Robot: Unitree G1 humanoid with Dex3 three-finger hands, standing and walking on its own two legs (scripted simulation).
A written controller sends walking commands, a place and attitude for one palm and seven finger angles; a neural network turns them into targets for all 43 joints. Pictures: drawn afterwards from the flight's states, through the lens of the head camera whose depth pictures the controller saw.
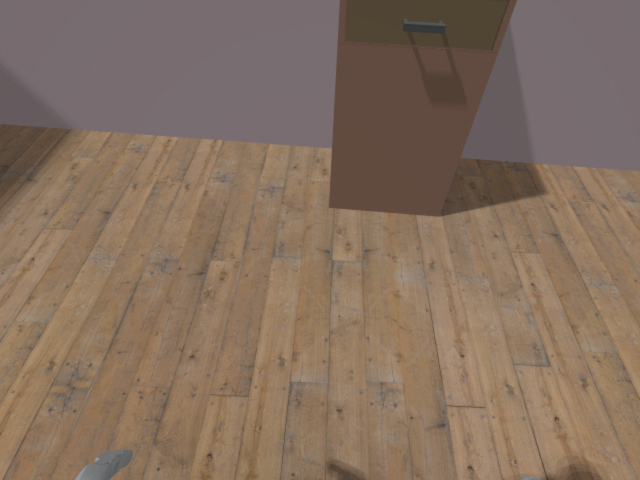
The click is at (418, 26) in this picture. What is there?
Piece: drawer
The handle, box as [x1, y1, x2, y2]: [403, 18, 445, 33]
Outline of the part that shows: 403,20 403,30 405,31 438,33 444,32 445,24 441,21 437,23 407,21 404,18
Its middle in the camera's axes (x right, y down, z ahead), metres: +0.30 -0.64 +1.15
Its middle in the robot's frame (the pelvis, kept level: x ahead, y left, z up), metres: +1.31 -0.25 +0.04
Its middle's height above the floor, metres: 0.81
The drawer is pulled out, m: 0.00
